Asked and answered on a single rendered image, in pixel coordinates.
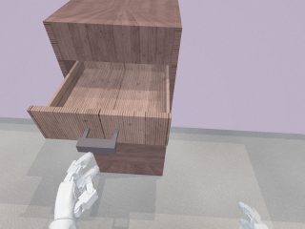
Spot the handle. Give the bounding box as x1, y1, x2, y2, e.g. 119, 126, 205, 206
75, 127, 119, 155

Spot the robot right hand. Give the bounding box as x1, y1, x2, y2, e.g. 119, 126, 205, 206
238, 201, 269, 229

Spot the left robot forearm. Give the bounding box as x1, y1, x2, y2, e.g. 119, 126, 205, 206
49, 218, 79, 229

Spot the cabinet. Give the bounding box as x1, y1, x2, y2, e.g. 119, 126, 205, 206
43, 0, 182, 177

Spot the robot left hand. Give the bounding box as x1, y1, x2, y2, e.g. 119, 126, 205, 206
54, 152, 99, 223

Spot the drawer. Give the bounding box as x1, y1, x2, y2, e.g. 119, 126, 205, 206
27, 60, 172, 146

